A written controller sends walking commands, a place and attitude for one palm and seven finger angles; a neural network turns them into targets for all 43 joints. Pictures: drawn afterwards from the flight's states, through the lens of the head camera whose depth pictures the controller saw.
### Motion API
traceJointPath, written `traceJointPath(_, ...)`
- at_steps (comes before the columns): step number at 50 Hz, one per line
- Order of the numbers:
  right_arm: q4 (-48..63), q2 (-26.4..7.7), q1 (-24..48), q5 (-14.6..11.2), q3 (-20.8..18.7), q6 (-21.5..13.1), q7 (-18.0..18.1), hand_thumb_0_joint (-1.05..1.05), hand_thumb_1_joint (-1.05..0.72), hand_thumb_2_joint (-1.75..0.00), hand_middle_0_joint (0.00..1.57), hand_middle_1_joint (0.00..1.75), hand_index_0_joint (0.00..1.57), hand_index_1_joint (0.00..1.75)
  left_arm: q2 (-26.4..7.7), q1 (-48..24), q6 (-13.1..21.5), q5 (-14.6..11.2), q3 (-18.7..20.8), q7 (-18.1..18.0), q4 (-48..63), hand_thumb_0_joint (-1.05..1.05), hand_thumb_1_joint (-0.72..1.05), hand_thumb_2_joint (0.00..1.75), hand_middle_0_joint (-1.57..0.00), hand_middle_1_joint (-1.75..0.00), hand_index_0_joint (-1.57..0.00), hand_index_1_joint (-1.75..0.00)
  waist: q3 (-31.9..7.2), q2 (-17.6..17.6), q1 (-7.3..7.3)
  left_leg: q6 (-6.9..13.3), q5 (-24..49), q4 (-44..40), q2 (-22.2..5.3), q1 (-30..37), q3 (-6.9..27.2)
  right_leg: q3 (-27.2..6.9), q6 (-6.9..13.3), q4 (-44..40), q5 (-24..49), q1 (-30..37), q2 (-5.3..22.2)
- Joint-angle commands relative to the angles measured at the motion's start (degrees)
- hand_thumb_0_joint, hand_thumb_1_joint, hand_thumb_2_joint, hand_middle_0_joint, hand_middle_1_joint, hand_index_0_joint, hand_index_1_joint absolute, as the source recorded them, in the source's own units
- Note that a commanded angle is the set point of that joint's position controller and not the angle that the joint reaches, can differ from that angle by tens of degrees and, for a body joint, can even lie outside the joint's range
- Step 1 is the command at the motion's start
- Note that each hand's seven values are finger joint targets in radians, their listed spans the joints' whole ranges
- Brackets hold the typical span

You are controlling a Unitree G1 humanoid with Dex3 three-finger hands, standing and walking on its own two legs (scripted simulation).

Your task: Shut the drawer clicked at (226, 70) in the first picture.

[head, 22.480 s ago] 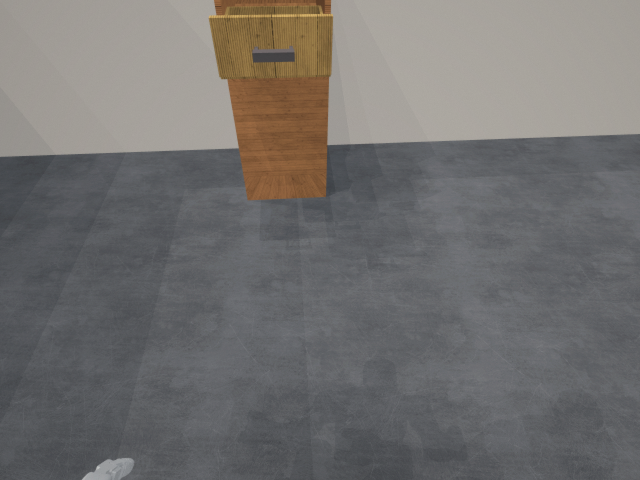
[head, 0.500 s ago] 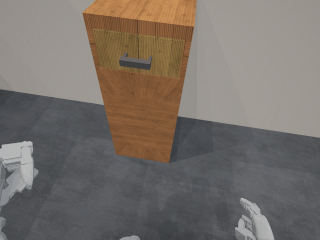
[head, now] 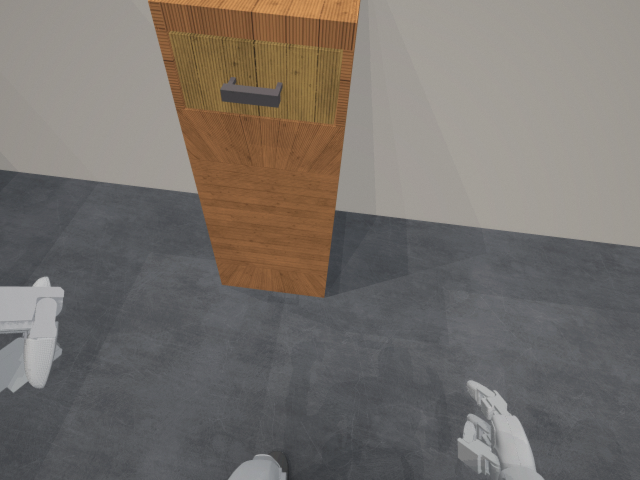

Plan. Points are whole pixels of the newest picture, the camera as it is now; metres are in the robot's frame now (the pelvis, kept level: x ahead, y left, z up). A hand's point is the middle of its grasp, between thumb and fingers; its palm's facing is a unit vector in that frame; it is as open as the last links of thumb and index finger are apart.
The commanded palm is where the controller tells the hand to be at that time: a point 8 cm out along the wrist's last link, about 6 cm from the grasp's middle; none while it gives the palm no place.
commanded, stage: stop stepping back and stand still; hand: left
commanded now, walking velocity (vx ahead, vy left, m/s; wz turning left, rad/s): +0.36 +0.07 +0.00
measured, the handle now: (253, 89) +0.80 +0.17 +0.06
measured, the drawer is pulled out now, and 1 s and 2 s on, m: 0.00 0.00 0.00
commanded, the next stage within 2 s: let the arm hang, fingers relaxed in 0.90 s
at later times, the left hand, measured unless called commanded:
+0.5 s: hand out of the picture +0.10 +0.26 +0.19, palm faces +0.32 -0.81 -0.49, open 3.3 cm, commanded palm +0.05 +0.30 +0.19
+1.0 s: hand out of the picture +0.10 +0.28 +0.18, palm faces +0.35 -0.79 -0.50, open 3.3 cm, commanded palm none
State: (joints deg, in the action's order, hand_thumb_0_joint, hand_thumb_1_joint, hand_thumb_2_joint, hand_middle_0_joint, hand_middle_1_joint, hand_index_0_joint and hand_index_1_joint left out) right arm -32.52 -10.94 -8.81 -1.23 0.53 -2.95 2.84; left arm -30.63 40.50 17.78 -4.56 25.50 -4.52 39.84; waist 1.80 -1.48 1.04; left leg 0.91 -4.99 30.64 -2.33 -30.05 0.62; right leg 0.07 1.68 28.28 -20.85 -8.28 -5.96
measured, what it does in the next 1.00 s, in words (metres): steps on the spot: left foot, then right foot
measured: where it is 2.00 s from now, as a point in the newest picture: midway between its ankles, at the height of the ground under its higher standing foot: outside the picture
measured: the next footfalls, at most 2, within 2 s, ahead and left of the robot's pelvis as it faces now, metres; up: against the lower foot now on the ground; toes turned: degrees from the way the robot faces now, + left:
left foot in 0.12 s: +0.07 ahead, +0.11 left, +0.00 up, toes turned -1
right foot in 0.44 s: -0.07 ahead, -0.06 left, +0.00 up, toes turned -1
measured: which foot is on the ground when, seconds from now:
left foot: up 0.00-0.10, down 0.12-0.46, up 0.48-0.66, down 0.68-1.00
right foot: down 0.00-0.20, up 0.22-0.42, down 0.44-1.00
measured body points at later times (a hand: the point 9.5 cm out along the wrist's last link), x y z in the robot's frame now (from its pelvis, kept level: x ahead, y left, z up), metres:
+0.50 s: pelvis -0.08 +0.02 +0.01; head -0.08 +0.03 +0.46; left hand +0.08 +0.30 +0.22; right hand +0.09 -0.18 -0.07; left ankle +0.01 +0.11 -0.71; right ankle -0.12 -0.06 -0.73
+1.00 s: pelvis -0.07 +0.04 +0.01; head -0.07 +0.04 +0.46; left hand +0.08 +0.32 +0.21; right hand +0.09 -0.18 -0.08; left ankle -0.04 +0.16 -0.73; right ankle -0.11 -0.06 -0.73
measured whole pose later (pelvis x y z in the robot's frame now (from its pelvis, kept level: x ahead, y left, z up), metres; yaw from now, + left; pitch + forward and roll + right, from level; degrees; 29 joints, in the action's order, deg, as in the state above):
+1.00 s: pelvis -0.07 +0.04 +0.01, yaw +1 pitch +0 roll -1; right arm -35.0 -10.6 -12.7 -0.6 1.3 -5.6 2.7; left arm -23.1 39.5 14.0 -3.2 22.2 -7.5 34.1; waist 0.2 -1.7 0.9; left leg 0.2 -12.8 31.7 -2.5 -18.2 -1.6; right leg 3.0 1.6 28.7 -18.9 -9.5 -1.6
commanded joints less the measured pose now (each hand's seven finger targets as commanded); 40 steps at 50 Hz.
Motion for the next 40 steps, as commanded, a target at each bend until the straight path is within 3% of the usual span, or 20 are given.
traceJointPath(1,6.99,-7.00,6.68,0.69,-3.69,-2.40,1.55,0.00,-0.90,-0.90,0.20,0.30,0.20,0.30,-4.27,-3.51,0.17,-0.48,6.29,-2.98,0.79,0.00,0.90,0.90,-1.40,-1.60,-1.40,-1.60,0.99,5.63,-0.58,-1.63,-14.15,23.29,1.97,14.16,3.62,-12.81,5.56,-15.63,10.07,-27.95,22.66)
traceJointPath(5,6.41,-8.50,4.07,0.75,-2.02,-2.87,3.01,0.00,-0.90,-0.90,0.20,0.30,0.20,0.30,1.18,-11.39,-2.73,1.38,-1.37,-3.60,-6.50,0.00,0.90,0.90,-1.40,-1.60,-1.40,-1.60,8.03,1.01,0.48,0.30,-7.11,-4.88,-0.95,15.03,4.11,-4.93,0.50,-9.20,2.66,-21.30,11.87)
traceJointPath(6,6.84,-9.60,5.00,0.70,-2.29,-3.84,3.34,0.00,-0.90,-0.90,0.20,0.30,0.20,0.30,0.77,-15.37,-2.19,1.86,-2.42,-3.62,-3.62,0.00,0.90,0.90,-1.40,-1.60,-1.40,-1.60,7.38,-2.04,-0.05,0.99,-4.96,-9.33,-2.53,15.01,5.81,-3.35,-0.71,-7.27,3.17,-18.01,9.65)
traceJointPath(8,7.13,-9.85,2.12,0.57,-2.50,-5.12,3.37,0.00,-0.90,-0.90,0.20,0.30,0.20,0.30,0.11,-13.55,-1.39,2.81,-2.11,-4.30,-1.96,0.00,0.90,0.90,-1.40,-1.60,-1.40,-1.60,-0.72,-0.53,-1.09,2.85,5.39,-9.03,-4.62,18.21,8.85,-2.85,-1.78,-4.12,14.20,-10.74,6.83)
traceJointPath(10,7.75,-8.67,1.86,1.50,-2.23,-6.40,2.93,0.00,-0.90,-0.90,0.20,0.30,0.20,0.30,-1.07,-15.33,-0.64,2.31,-1.52,-3.96,8.07,0.00,0.90,0.90,-1.40,-1.60,-1.40,-1.60,-7.92,-9.62,-1.03,1.49,-5.27,-19.33,-8.10,20.29,17.56,-1.31,-2.20,4.62,1.77,-7.06,4.25)
traceJointPath(12,7.85,-8.09,2.36,2.13,-2.19,-7.92,2.40,0.00,-0.90,-0.90,0.20,0.30,0.20,0.30,-1.37,-14.48,-0.43,3.19,-0.61,-4.50,13.43,0.00,0.90,0.90,-1.40,-1.60,-1.40,-1.60,-9.76,-11.81,-1.29,1.71,-29.99,-27.68,-10.94,17.86,23.24,-3.60,-2.20,13.76,-5.23,-6.71,3.32)
traceJointPath(16,8.32,-6.86,1.46,2.43,-1.87,-8.70,1.01,0.00,-0.90,-0.90,0.20,0.30,0.20,0.30,-2.60,-0.10,-2.58,2.65,3.06,-5.46,12.43,0.00,0.90,0.90,-1.40,-1.60,-1.40,-1.60,-13.02,-10.70,-2.12,-0.36,-24.98,-26.14,-7.54,18.28,12.71,1.38,-1.17,6.43,-5.75,-1.40,2.60)
traceJointPath(19,7.96,-6.59,2.18,2.26,-1.70,-6.35,1.23,0.00,-0.90,-0.90,0.20,0.30,0.20,0.30,-0.64,2.21,-4.51,1.44,2.19,-5.28,7.81,0.00,0.90,0.90,-1.40,-1.60,-1.40,-1.60,-9.87,-12.19,-0.99,-4.21,-27.21,-22.79,-3.70,13.01,6.78,7.05,0.46,-5.27,-7.08,4.39,0.28)
traceJointPath(21,7.57,-6.47,1.85,2.38,-2.00,-4.40,1.87,0.00,-0.90,-0.90,0.20,0.30,0.20,0.30,-0.53,1.62,-5.94,1.20,2.57,-5.11,4.07,0.00,0.90,0.90,-1.40,-1.60,-1.40,-1.60,-7.78,-4.59,-0.72,-3.66,-23.76,-9.59,0.10,8.97,1.70,1.71,3.73,-11.74,-7.80,3.77,5.35)
traceJointPath(23,5.44,-6.82,1.34,2.18,-2.48,-2.55,2.18,0.00,-0.90,-0.90,0.20,0.30,0.20,0.30,-1.60,-4.36,-6.32,-0.12,2.97,-5.00,3.62,0.00,0.90,0.90,-1.40,-1.60,-1.40,-1.60,-3.48,13.19,-0.72,-1.79,-14.43,20.43,2.67,3.77,-1.39,-19.27,11.45,-22.03,-11.75,-7.40,23.84)
traceJointPath(24,4.90,-7.43,1.77,2.18,-2.55,-2.70,2.06,0.00,-0.90,-0.90,0.20,0.30,0.20,0.30,-2.49,-7.98,-5.76,0.02,3.54,-5.15,3.94,0.00,0.90,0.90,-1.40,-1.60,-1.40,-1.60,-1.90,12.48,-0.95,-1.62,-14.53,27.90,1.81,-2.63,0.02,-18.69,12.60,-21.24,-4.13,-5.22,25.74)
traceJointPath(25,4.33,-7.31,0.67,1.53,-2.54,-3.36,1.86,0.00,-0.90,-0.90,0.20,0.30,0.20,0.30,-1.76,-9.15,-5.51,0.51,3.19,-4.93,2.38,0.00,0.90,0.90,-1.40,-1.60,-1.40,-1.60,-3.89,12.70,0.09,-1.36,-13.64,28.91,1.30,-5.18,0.94,-14.63,11.30,-17.05,2.80,-1.09,23.71)
traceJointPath(27,4.28,-7.03,1.40,1.27,-2.47,-3.89,1.99,0.00,-0.90,-0.90,0.20,0.30,0.20,0.30,1.07,-10.16,-6.02,1.16,0.39,-4.62,-3.73,0.00,0.90,0.90,-1.40,-1.60,-1.40,-1.60,0.27,9.61,0.79,-0.89,-13.26,21.47,-1.29,0.56,1.08,-10.46,8.91,-16.12,-5.76,-9.04,21.22)
traceJointPath(31,4.23,-7.19,4.79,1.54,-1.74,-5.61,3.12,0.00,-0.90,-0.90,0.20,0.30,0.20,0.30,1.38,-15.96,-4.65,2.63,-3.11,-5.07,1.91,0.00,0.90,0.90,-1.40,-1.60,-1.40,-1.60,3.11,3.96,-0.60,0.66,-10.12,1.83,0.26,13.51,-5.91,-4.43,5.84,-12.39,-1.14,-11.67,17.95)
traceJointPath(33,4.59,-7.99,2.73,1.69,-1.91,-6.94,2.92,0.00,-0.90,-0.90,0.20,0.30,0.20,0.30,0.73,-15.48,-3.55,2.84,-2.39,-5.26,6.18,0.00,0.90,0.90,-1.40,-1.60,-1.40,-1.60,0.32,-2.26,-0.88,1.91,-5.34,-5.38,-1.31,20.45,-2.22,-1.81,2.36,-3.23,8.24,-10.33,14.11)
traceJointPath(34,5.39,-8.78,2.17,1.64,-2.41,-7.21,2.82,0.00,-0.90,-0.90,0.20,0.30,0.20,0.30,-0.46,-14.90,-2.88,3.02,-1.12,-5.37,8.98,0.00,0.90,0.90,-1.40,-1.60,-1.40,-1.60,-2.14,-7.95,-1.19,3.70,1.56,-6.52,-4.98,24.39,3.48,-0.07,-0.39,2.51,10.71,-11.56,10.48)
traceJointPath(35,6.00,-9.06,1.60,1.44,-2.37,-7.34,2.59,0.00,-0.90,-0.90,0.20,0.30,0.20,0.30,-1.40,-14.90,-2.20,3.18,-0.09,-5.52,11.49,0.00,0.90,0.90,-1.40,-1.60,-1.40,-1.60,-4.08,-11.73,-1.48,5.46,9.06,-5.98,-8.46,26.84,8.31,1.45,-2.52,6.67,10.30,-13.46,7.94)
traceJointPath(36,6.17,-9.26,1.03,1.11,-2.46,-7.33,2.34,0.00,-0.90,-0.90,0.20,0.30,0.20,0.30,-1.69,-12.21,-2.09,2.91,0.36,-5.35,8.79,0.00,0.90,0.90,-1.40,-1.60,-1.40,-1.60,-4.89,-9.34,-1.61,6.06,13.21,-6.52,-10.73,26.97,11.03,2.20,-3.33,8.68,5.48,-13.63,6.75)
traceJointPath(37,5.50,-7.10,0.59,1.68,-1.75,-7.57,1.91,0.00,-0.90,-0.90,0.20,0.30,0.20,0.30,-1.84,-10.70,-1.86,2.73,1.14,-5.02,9.65,0.00,0.90,0.90,-1.40,-1.60,-1.40,-1.60,-5.12,-13.30,-0.97,6.74,12.79,-10.43,-11.04,24.92,14.07,2.10,-2.47,11.33,-2.23,-13.27,6.05)
traceJointPath(40,5.28,-7.49,0.58,1.49,-2.13,-8.05,1.03,0.00,-0.90,-0.90,0.20,0.30,0.20,0.30,-1.62,-8.09,-1.61,2.72,3.24,-5.18,8.05,0.00,0.90,0.90,-1.40,-1.60,-1.40,-1.60,-3.69,-10.00,-1.43,5.81,7.55,-10.76,-10.84,17.48,9.43,2.11,-2.05,5.80,-3.82,-6.43,6.75)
